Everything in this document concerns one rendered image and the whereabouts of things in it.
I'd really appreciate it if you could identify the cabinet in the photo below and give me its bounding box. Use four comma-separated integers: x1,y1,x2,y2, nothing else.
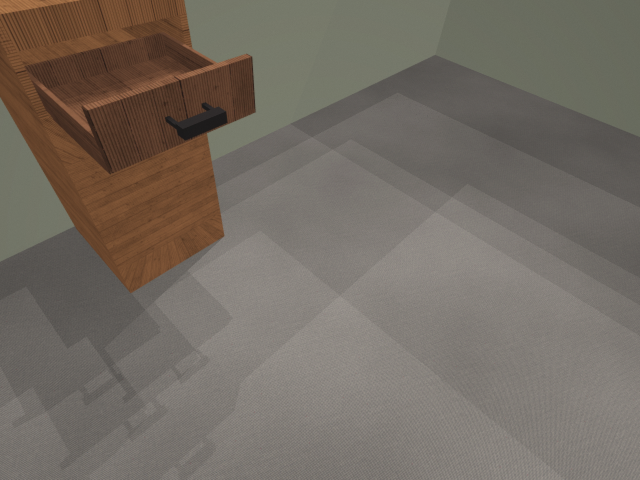
0,0,224,293

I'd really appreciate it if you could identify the handle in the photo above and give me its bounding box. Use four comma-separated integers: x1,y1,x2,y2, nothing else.
165,102,228,141

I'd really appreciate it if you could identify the drawer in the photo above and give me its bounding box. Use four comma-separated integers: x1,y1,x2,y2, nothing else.
24,32,256,174

